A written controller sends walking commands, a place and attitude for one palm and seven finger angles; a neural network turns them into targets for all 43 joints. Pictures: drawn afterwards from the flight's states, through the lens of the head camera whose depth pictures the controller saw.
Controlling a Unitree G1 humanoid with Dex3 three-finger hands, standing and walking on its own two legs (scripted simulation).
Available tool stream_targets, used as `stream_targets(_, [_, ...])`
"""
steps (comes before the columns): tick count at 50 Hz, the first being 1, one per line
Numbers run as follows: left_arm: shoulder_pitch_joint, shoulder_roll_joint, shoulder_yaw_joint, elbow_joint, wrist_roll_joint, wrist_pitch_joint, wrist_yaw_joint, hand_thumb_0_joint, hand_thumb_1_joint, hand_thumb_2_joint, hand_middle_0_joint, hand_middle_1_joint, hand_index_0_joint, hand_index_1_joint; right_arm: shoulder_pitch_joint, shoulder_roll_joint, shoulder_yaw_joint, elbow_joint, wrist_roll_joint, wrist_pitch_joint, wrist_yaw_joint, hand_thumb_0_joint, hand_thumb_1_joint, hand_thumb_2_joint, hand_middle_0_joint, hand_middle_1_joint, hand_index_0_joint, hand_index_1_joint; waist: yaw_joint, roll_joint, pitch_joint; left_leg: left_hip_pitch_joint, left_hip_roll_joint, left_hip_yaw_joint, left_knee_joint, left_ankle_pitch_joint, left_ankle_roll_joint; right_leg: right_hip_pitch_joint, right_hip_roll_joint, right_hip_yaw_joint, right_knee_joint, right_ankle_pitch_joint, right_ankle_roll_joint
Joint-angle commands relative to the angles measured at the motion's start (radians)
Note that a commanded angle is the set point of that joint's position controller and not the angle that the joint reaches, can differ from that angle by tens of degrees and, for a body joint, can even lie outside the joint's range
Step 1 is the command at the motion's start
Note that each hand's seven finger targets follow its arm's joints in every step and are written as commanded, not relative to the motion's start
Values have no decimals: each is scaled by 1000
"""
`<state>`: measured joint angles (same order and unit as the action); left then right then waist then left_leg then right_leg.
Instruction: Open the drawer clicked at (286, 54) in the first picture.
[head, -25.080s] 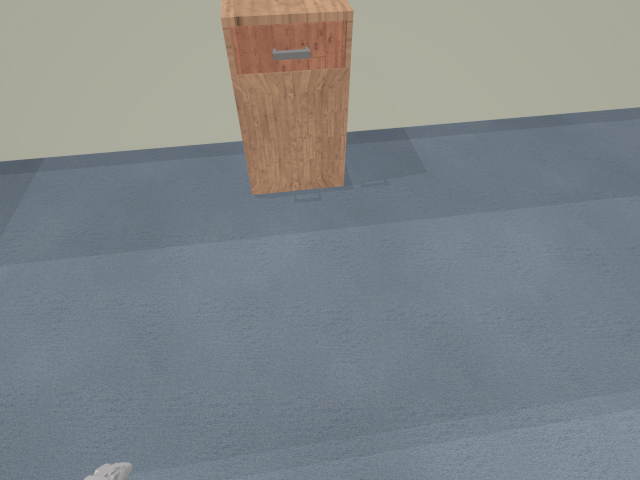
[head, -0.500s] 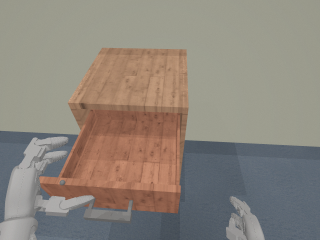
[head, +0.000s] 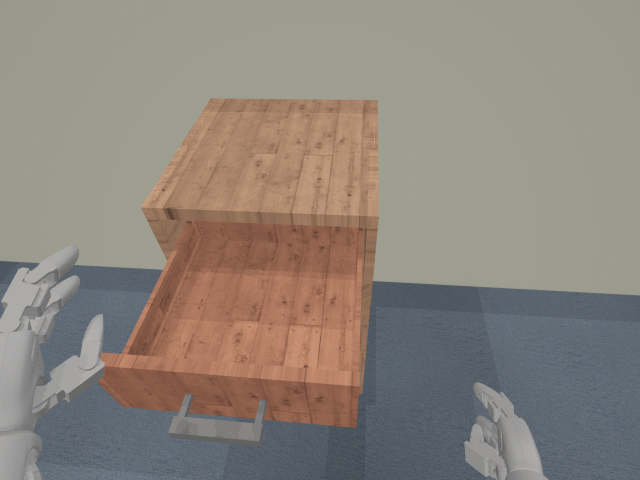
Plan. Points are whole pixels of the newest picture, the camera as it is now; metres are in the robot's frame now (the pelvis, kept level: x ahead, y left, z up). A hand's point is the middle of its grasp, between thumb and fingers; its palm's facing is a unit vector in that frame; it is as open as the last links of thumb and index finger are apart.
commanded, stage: draw the hand back to the body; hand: left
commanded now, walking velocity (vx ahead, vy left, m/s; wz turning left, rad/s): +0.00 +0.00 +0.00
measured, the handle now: (221, 416) +0.22 +0.19 -0.11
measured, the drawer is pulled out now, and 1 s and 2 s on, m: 0.30 0.30 0.30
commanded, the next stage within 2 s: step back with the hand held close in 0.16 s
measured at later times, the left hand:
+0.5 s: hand (101, 358) +0.18 +0.23 +0.15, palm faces +0.30 -0.81 -0.50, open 7.4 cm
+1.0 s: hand (39, 420) +0.12 +0.26 +0.15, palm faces +0.34 -0.81 -0.48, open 7.4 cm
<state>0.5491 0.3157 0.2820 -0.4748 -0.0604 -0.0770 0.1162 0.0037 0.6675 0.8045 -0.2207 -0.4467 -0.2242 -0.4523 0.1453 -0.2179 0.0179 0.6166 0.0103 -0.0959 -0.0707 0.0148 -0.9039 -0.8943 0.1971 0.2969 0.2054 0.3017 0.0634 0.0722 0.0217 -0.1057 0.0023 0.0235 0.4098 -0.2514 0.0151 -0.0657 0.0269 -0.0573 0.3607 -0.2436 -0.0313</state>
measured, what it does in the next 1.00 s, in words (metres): shifts its weight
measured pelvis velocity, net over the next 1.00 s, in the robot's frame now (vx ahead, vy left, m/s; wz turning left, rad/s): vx -0.07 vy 0.02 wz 0.00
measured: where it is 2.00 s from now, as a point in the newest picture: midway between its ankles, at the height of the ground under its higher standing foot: outside the picture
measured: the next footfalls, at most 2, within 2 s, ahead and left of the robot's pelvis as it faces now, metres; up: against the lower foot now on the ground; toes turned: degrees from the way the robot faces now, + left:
right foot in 1.74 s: -0.21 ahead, -0.12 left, +0.00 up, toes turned -6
left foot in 1.96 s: -0.14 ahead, +0.07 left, +0.00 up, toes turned -1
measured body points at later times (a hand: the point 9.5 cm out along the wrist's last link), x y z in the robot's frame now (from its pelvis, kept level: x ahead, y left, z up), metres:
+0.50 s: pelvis -0.02 +0.00 +0.00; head +0.02 -0.02 +0.45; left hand +0.16 +0.27 +0.18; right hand +0.17 -0.23 -0.09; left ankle -0.02 +0.11 -0.74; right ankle -0.03 -0.10 -0.74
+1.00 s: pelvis -0.07 +0.02 -0.01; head -0.03 +0.03 +0.43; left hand +0.10 +0.30 +0.17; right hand +0.13 -0.20 -0.09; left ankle -0.02 +0.11 -0.74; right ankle -0.03 -0.10 -0.74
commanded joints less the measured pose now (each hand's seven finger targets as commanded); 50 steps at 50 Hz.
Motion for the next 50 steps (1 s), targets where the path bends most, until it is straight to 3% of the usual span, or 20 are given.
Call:
stream_targets(1, [-54,177,109,-218,0,-67,18,0,900,900,-200,-300,-200,-300,-133,-98,-39,-161,-3,-55,-9,0,-900,-900,200,300,200,300,-2,-15,-87,68,39,-22,-34,262,9,-42,-54,37,-65,237,7])
stream_targets(4, [-44,171,108,-208,-3,-66,19,0,900,900,-200,-300,-200,-300,-129,-92,-37,-162,-3,-52,-9,0,-900,-900,200,300,200,300,-1,-31,-83,64,40,-20,-34,258,10,-40,-56,35,-60,240,10])
stream_targets(6, [-63,186,120,-227,0,-68,20,0,900,900,-200,-300,-200,-300,-134,-94,-36,-160,-4,-55,-9,0,-900,-900,200,300,200,300,0,3,-91,69,37,-21,-34,258,6,-39,-55,38,-67,235,7])
stream_targets(11, [-54,180,114,-226,1,-70,21,0,900,900,-200,-300,-200,-300,-136,-92,-36,-158,-2,-59,-7,0,-900,-900,200,300,200,300,0,1,-74,69,37,-23,-39,253,4,-51,-52,32,-73,222,7])
stream_targets(13, [-43,175,113,-198,-1,-69,22,0,900,900,-200,-300,-200,-300,-132,-91,-38,-154,-1,-57,-8,0,-900,-900,200,300,200,300,0,-32,-75,67,40,-22,-39,240,7,-54,-54,31,-71,211,11])
stream_targets(14, [-189,314,255,-326,-6,-116,27,0,900,900,-200,-300,-200,-300,-97,-111,-32,-202,11,-34,-4,0,-900,-900,200,300,200,300,-42,-43,43,-24,45,-54,-14,152,22,-174,-97,147,-123,235,10])
stream_targets(15, [-93,233,207,-203,0,-122,17,0,900,900,-200,-300,-200,-300,-99,-91,-33,-172,3,-18,-5,0,-900,-900,200,300,200,300,-48,-119,45,-30,45,-67,-3,118,24,-189,-108,132,-131,204,15])
stream_targets(18, [18,178,157,-191,11,-138,5,0,900,900,-200,-300,-200,-300,-114,-107,-47,-192,1,2,0,0,-900,-900,200,300,200,300,-46,-76,-51,-13,47,-47,8,164,28,-161,-122,131,-96,250,20])
stream_targets(21, [72,187,158,-241,11,-144,7,0,900,900,-200,-300,-200,-300,-119,-116,-59,-211,5,19,2,0,-900,-900,200,300,200,300,-47,-40,-140,-19,58,-44,12,247,27,-111,-128,117,-41,326,21])
stream_targets(22, [99,194,168,-238,11,-144,10,0,900,900,-200,-300,-200,-300,-118,-111,-63,-214,7,24,1,0,-900,-900,200,300,200,300,-45,-67,-161,-20,65,-48,15,265,28,-104,-126,111,-26,331,24])
stream_targets(26, [127,256,225,-317,11,-153,24,0,900,900,-200,-300,-200,-300,-122,-113,-76,-232,11,37,-5,0,-900,-900,200,300,200,300,-49,-60,-218,-41,81,-63,29,362,25,-86,-125,99,33,381,23])
stream_targets(31, [158,255,234,-337,7,-154,35,0,900,900,-200,-300,-200,-300,-115,-110,-83,-238,13,41,-12,0,-900,-900,200,300,200,300,-54,-44,-214,-85,99,-86,34,384,25,-100,-114,86,75,351,21])
stream_targets(37, [164,235,220,-351,7,-158,46,0,900,900,-200,-300,-200,-300,-101,-109,-80,-239,10,21,-9,0,-900,-900,200,300,200,300,-55,1,-177,-203,132,-124,-8,244,39,-105,-96,74,124,205,24])
stream_targets(45, [124,221,213,-378,14,-178,58,0,900,900,-200,-300,-200,-300,-73,-115,-74,-241,11,-18,-7,0,-900,-900,200,300,200,300,-67,-3,-123,-389,141,-155,-38,-138,56,-107,-95,117,151,55,18])
stream_targets(46, [109,245,235,-391,17,-182,61,0,900,900,-200,-300,-200,-300,-75,-117,-77,-238,8,-22,-10,0,-900,-900,200,300,200,300,-67,-7,-131,-399,140,-159,-42,-158,57,-97,-92,121,149,57,20])
stream_targets(50, [106,219,217,-395,18,-194,63,0,900,900,-200,-300,-200,-300,-61,-117,-69,-238,8,-38,-6,0,-900,-900,200,300,200,300,-69,3,-125,-431,144,-173,-45,-197,56,-100,-89,115,160,24,19])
